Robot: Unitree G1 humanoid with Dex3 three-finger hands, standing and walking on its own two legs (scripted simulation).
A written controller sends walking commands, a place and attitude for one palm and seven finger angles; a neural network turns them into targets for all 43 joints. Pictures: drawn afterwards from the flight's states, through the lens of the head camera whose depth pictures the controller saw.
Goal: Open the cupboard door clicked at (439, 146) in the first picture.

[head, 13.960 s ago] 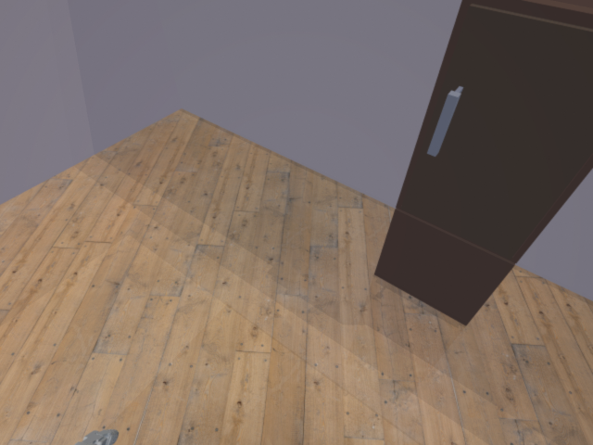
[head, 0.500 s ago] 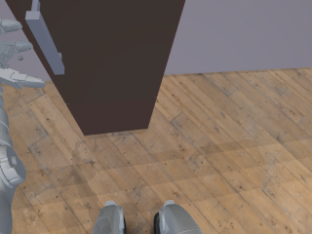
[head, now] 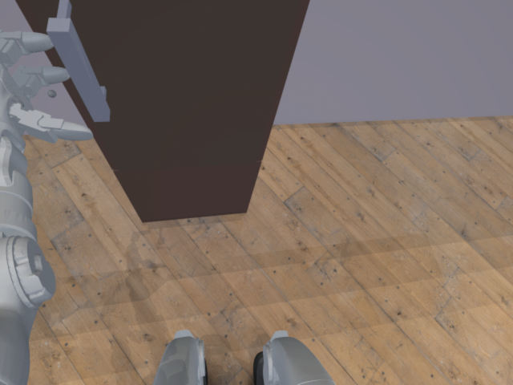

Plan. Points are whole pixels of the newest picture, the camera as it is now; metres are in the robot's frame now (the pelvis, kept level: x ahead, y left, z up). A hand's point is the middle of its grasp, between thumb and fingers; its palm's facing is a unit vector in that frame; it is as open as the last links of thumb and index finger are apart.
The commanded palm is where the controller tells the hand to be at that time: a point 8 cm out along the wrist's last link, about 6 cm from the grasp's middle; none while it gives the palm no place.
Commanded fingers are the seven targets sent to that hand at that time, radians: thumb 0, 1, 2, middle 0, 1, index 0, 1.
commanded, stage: slide the fingers in behind the handle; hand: left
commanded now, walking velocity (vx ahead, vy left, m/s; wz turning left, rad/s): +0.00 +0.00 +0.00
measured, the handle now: (85, 67) +0.56 +0.22 +0.08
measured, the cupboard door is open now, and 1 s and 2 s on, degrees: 0 0 0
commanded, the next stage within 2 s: close the thumb around the handle in 1.00 s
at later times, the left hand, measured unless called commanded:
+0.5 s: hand (100, 94) +0.52 +0.20 +0.08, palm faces +0.10 -1.00 -0.01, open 13.8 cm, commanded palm +0.50 +0.23 +0.08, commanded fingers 0.00 -0.50 0.30 -0.30 -1.20 -0.30 -1.20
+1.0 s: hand (101, 93) +0.52 +0.19 +0.08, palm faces +0.08 -1.00 -0.01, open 13.8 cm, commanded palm +0.50 +0.23 +0.08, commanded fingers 0.00 -0.50 0.30 -0.30 -1.20 -0.30 -1.20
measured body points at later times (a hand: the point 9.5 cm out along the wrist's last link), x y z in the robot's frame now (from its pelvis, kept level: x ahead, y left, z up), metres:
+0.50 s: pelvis +0.00 -0.01 +0.00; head +0.13 +0.02 +0.43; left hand +0.51 +0.25 +0.08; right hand +0.01 -0.27 -0.11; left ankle +0.03 +0.09 -0.66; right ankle +0.00 -0.12 -0.66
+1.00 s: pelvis +0.00 -0.02 +0.00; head +0.13 +0.01 +0.43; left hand +0.51 +0.25 +0.08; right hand -0.01 -0.28 -0.10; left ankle +0.03 +0.09 -0.66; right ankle +0.00 -0.12 -0.66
